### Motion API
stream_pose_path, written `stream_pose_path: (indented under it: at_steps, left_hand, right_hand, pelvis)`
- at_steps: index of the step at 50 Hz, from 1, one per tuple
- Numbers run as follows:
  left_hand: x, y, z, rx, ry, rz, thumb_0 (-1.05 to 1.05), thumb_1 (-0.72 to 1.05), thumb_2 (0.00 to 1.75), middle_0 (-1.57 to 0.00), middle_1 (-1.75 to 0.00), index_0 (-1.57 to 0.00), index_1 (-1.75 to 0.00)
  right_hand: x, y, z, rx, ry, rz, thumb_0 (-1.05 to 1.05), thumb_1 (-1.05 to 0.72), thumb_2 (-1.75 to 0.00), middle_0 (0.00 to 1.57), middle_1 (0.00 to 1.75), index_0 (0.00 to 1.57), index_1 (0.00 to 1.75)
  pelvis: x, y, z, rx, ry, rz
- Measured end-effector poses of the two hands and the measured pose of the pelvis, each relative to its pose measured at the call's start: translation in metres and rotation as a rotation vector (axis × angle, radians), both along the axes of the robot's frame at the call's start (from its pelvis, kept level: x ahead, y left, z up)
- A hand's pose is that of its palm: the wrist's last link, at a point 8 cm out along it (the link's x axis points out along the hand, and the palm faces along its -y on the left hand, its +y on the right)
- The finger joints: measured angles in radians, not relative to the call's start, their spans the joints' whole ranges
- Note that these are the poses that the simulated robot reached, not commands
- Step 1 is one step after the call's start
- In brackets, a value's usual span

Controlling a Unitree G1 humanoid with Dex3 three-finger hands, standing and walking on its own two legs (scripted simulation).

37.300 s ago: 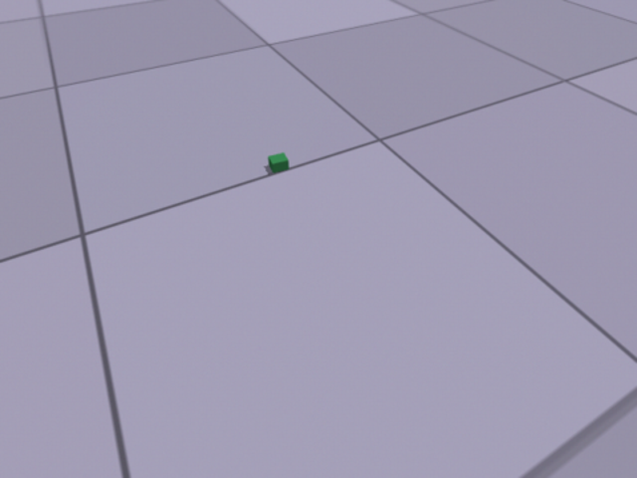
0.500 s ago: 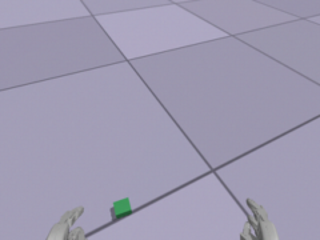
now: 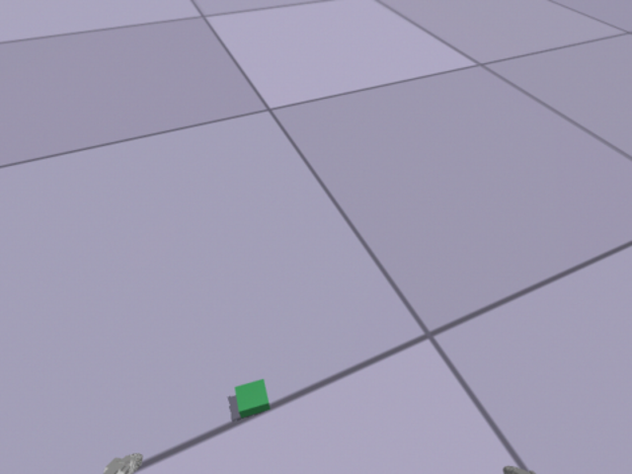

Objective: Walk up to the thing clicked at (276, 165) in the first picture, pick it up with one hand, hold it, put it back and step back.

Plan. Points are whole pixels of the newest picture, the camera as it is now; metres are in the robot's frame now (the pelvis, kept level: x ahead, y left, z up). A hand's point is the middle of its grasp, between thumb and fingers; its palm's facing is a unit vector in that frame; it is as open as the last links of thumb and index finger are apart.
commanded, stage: stand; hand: left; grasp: from above
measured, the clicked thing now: (252, 398) +0.46 +0.19 -0.72
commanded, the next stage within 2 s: none
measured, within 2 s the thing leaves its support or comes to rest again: neither
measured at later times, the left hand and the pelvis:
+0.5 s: hand out of the picture +0.04 +0.24 -0.13, palm faces +0.03 -0.94 -0.33, open 7.4 cm; pelvis -0.01 +0.00 +0.03, yaw +0 degrees
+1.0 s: hand out of the picture +0.06 +0.23 -0.13, palm faces +0.00 -0.95 -0.32, open 7.4 cm; pelvis +0.00 -0.01 +0.03, yaw -1 degrees
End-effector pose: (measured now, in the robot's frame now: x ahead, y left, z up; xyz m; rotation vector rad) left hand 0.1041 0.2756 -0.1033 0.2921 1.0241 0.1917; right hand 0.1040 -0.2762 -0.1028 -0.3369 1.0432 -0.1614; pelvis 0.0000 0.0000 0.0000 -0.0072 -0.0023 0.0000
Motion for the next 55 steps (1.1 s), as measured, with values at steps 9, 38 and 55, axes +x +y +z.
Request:
stream_pose_path:
  at_steps: [9,38,55]
  left_hand:
    - [-0.051,0.007,-0.003,-0.019,0.175,0.072,0.01,0.9,0.9,-0.2,-0.3,-0.2,-0.3]
    - [-0.072,0.003,0.012,0.005,0.251,0.081,0.01,0.9,0.9,-0.2,-0.3,-0.2,-0.3]
    - [-0.042,-0.006,0.013,-0.008,0.228,0.059,0.01,0.9,0.9,-0.2,-0.3,-0.2,-0.3]
  right_hand:
    - [-0.029,0.005,0.005,0.012,0.115,-0.065,0.01,-0.9,-0.9,0.21,0.3,0.2,0.3]
    - [-0.057,-0.015,0.007,0.037,0.192,-0.115,0.0,-0.9,-0.9,0.21,0.3,0.2,0.3]
    - [-0.048,-0.023,0.01,0.027,0.202,-0.113,0.0,-0.9,-0.9,0.21,0.3,0.2,0.3]
  pelvis:
    - [0.002,0.006,0.019,-0.001,-0.048,-0.001]
    - [-0.007,-0.007,0.034,0.006,-0.077,-0.003]
    - [0.003,-0.013,0.035,0.005,-0.065,-0.011]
